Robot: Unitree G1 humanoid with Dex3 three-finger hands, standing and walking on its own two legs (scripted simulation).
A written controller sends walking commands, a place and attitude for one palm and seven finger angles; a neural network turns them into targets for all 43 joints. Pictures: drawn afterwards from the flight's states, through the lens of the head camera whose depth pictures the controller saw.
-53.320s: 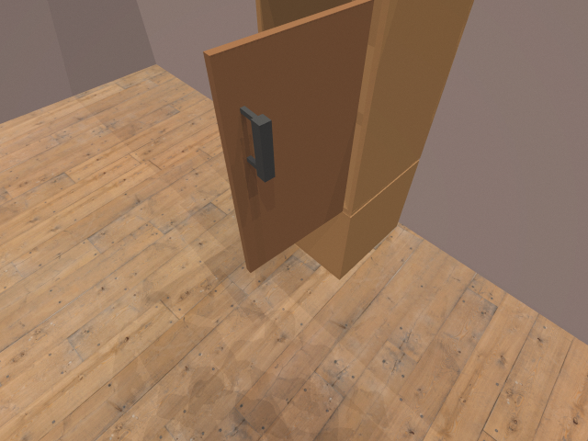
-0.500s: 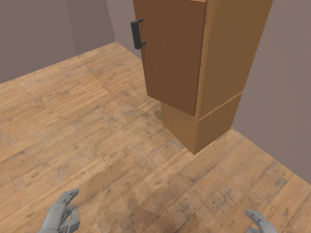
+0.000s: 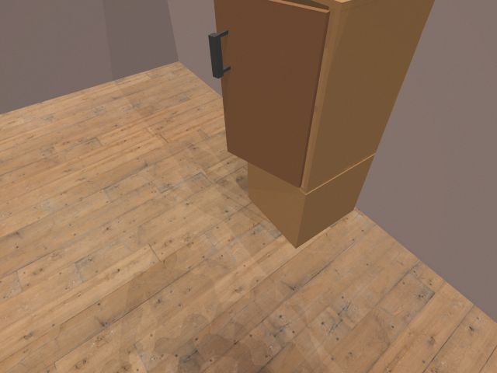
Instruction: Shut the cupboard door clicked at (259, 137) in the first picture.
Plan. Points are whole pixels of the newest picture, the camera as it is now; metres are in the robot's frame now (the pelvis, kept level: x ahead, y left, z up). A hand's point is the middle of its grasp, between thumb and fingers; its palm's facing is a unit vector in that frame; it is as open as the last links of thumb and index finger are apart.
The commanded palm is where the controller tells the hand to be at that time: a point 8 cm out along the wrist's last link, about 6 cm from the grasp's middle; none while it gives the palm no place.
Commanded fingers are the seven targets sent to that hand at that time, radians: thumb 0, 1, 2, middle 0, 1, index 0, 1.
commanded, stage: let the arm hang, fingers relaxed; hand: left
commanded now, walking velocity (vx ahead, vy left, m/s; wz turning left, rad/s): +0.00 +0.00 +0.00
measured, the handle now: (221, 53) +0.96 +0.13 +0.08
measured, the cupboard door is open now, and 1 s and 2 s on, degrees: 17 17 17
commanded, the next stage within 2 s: look to check the result in 0.42 s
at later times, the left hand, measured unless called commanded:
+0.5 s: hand out of the picture +0.05 +0.19 -0.17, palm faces +0.01 -0.97 -0.22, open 7.3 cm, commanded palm none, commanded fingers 0.00 0.90 0.90 -0.20 -0.30 -0.20 -0.30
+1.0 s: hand out of the picture +0.08 +0.23 -0.15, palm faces +0.01 -0.95 -0.32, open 7.3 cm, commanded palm none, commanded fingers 0.00 0.90 0.90 -0.20 -0.30 -0.20 -0.30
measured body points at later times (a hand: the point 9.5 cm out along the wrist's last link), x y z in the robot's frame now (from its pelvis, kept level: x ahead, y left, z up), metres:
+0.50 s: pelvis +0.02 +0.00 +0.00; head +0.02 +0.00 +0.45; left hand +0.05 +0.24 -0.15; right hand +0.04 -0.25 -0.15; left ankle +0.03 +0.11 -0.74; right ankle +0.02 -0.10 -0.74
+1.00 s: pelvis +0.04 -0.01 +0.01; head +0.04 -0.02 +0.46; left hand +0.08 +0.28 -0.13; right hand +0.09 -0.29 -0.14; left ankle +0.03 +0.11 -0.74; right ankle +0.02 -0.10 -0.74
